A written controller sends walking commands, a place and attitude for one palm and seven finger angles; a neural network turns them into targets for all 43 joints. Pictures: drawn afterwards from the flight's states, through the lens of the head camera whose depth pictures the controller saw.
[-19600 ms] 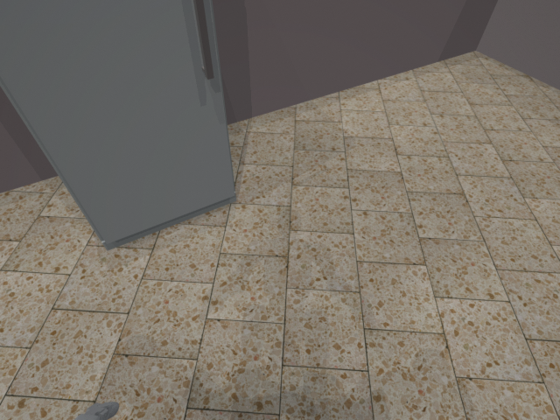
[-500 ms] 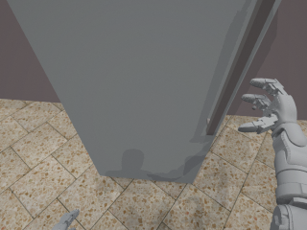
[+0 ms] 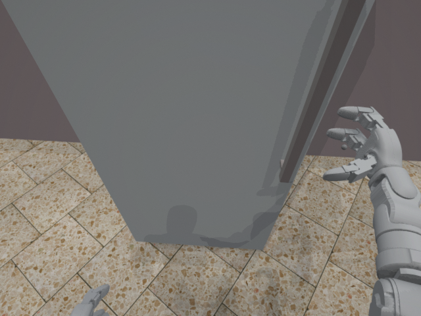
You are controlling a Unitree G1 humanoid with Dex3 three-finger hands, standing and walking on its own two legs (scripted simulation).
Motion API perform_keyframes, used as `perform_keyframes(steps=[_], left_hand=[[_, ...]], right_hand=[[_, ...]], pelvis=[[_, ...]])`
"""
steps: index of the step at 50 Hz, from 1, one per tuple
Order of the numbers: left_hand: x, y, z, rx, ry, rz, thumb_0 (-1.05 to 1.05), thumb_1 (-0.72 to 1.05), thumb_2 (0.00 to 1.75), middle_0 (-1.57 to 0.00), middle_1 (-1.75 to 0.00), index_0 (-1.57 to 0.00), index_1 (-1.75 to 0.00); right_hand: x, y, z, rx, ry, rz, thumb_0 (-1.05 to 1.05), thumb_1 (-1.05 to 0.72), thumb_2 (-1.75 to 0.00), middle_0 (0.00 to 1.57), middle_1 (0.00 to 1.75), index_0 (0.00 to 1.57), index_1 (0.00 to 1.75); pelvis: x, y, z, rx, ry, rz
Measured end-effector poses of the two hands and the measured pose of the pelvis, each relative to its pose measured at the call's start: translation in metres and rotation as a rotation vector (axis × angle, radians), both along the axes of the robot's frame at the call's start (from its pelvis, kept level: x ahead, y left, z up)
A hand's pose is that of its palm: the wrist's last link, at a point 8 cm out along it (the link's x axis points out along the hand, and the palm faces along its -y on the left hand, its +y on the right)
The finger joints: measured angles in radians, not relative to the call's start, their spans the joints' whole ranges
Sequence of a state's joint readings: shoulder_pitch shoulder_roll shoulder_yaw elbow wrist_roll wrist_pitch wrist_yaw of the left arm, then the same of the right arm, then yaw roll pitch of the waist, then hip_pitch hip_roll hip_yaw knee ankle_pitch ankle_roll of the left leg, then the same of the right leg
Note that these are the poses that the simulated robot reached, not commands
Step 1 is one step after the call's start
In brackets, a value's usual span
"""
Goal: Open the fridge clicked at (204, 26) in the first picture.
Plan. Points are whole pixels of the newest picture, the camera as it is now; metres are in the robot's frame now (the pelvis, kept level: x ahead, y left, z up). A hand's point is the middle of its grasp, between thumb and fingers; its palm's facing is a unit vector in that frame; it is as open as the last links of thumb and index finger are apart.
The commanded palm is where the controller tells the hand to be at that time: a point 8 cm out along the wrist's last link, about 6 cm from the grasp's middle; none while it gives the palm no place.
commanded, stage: move the hooked fingers beside the handle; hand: right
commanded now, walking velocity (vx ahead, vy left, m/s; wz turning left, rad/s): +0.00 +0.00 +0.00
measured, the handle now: (309, 100) +0.48 -0.13 +0.18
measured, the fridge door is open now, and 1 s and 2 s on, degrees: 0 0 0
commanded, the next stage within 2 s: feel for the door with the fingertips in 0.26 s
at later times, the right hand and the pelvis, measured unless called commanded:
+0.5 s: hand (336, 145) +0.41 -0.19 +0.13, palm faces -0.03 +1.00 +0.01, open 14.0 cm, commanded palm +0.39 -0.23 +0.13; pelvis +0.00 +0.00 +0.00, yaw +0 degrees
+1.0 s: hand (320, 138) +0.43 -0.16 +0.13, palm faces +0.00 +1.00 +0.00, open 14.0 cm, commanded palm +0.41 -0.21 +0.13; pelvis +0.01 +0.01 +0.00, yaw +1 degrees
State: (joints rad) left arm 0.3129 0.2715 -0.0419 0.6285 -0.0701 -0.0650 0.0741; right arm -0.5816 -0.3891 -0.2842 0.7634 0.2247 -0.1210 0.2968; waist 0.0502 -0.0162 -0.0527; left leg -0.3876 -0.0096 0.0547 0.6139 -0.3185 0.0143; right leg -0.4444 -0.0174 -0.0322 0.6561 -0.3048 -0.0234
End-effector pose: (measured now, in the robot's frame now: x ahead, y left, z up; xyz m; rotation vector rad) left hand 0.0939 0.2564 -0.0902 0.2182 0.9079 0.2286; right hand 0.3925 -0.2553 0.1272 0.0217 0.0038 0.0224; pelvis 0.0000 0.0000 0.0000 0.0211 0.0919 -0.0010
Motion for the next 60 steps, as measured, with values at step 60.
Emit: perform_keyframes(steps=[60], left_hand=[[-0.019, 0.019, -0.009, -0.012, 0.085, 0.030, 0.01, 0.91, 0.89, -0.20, -0.30, -0.20, -0.30]], right_hand=[[0.020, 0.036, 0.000, -0.010, -0.001, -0.010, -0.01, 0.50, -0.30, 0.32, 1.22, 0.32, 1.22]], pelvis=[[0.003, 0.014, -0.001, -0.006, 0.015, 0.003]])
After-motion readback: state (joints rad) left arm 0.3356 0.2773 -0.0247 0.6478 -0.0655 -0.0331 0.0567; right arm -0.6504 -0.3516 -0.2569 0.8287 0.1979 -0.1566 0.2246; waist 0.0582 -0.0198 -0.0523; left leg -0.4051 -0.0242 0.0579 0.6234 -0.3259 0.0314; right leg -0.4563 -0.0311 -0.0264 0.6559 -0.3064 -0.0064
